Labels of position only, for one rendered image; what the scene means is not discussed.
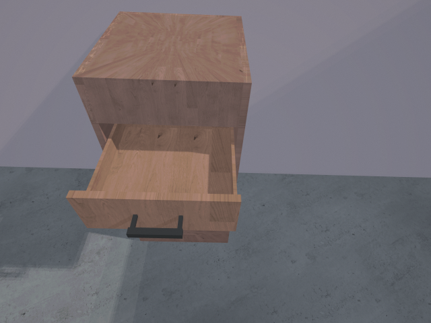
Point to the cabinet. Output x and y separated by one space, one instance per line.
169 69

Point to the handle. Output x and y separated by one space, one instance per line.
149 232

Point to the drawer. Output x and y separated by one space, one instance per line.
159 172

